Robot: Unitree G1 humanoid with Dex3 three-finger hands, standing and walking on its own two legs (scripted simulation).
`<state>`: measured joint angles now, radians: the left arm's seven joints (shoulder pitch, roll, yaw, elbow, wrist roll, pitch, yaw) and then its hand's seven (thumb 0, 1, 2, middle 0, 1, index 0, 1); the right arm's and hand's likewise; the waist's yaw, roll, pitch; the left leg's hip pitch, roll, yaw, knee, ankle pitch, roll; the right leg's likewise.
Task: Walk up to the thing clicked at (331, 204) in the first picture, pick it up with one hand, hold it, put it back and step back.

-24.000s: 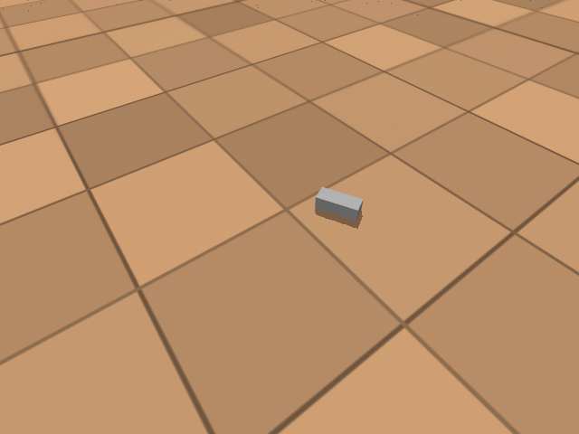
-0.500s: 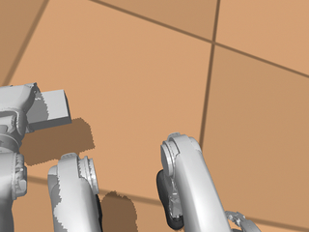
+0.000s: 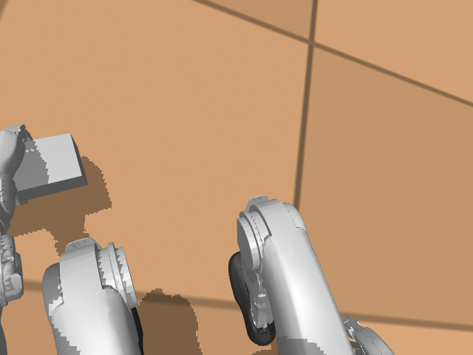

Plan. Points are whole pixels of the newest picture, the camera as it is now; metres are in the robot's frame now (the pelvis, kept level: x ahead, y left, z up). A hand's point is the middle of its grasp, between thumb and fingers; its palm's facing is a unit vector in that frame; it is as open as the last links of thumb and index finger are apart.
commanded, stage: rest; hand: left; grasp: from above
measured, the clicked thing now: (13, 174) +0.45 +0.30 -0.24
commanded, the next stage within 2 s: open in 0.70 s
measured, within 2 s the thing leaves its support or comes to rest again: rests again in 0.26 s
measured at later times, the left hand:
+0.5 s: hand (15, 178) +0.44 +0.30 -0.24, palm faces -0.45 -0.12 -0.88, open 11.2 cm
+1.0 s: hand (15, 178) +0.44 +0.30 -0.24, palm faces -0.47 -0.12 -0.88, open 11.4 cm
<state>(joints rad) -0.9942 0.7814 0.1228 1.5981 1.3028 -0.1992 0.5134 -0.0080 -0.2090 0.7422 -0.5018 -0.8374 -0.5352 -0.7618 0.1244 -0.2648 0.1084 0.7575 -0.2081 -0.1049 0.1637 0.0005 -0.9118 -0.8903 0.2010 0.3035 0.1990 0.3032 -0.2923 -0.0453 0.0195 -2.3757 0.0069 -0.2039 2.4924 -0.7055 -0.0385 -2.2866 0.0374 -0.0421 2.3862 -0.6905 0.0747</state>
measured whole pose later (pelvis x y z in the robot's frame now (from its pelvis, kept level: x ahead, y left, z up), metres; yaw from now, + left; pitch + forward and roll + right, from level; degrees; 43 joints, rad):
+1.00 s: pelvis +0.00 +0.01 -0.01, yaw -3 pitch +29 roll -13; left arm -1.04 0.91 0.11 1.78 1.32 -0.24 0.63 -0.01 -0.20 0.76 -0.47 -0.85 -0.49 -0.81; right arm 0.09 -0.32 0.22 0.73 -0.28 -0.20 0.25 0.00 -0.91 -0.89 0.20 0.30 0.20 0.30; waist -0.34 -0.10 0.10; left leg -2.36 0.01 -0.27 2.56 -0.72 -0.03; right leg -2.25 0.06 -0.09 2.40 -0.68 0.08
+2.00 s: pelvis +0.00 +0.01 -0.01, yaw -4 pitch +29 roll -14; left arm -0.96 0.88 0.15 1.62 1.31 -0.21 0.63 0.00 -0.52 0.99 -0.08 -1.03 -0.09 -1.03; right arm 0.11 -0.32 0.20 0.73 -0.27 -0.21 0.27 0.00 -0.91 -0.89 0.20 0.30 0.20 0.30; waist -0.33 -0.09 0.06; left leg -2.37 0.01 -0.27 2.56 -0.73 -0.03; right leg -2.25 0.06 -0.10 2.39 -0.68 0.07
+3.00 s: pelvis -0.01 +0.00 +0.04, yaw +2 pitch +35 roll -8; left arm -0.95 0.70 0.08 1.35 1.14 -0.09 0.34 0.00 -0.40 0.96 -0.17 -0.86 -0.16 -0.87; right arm 0.20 -0.22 0.05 0.75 -0.13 -0.02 0.13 0.00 -0.91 -0.89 0.20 0.30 0.20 0.30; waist -0.22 0.05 -0.10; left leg -2.30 0.01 -0.14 2.35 -0.67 -0.01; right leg -2.21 0.01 -0.01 2.26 -0.67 0.07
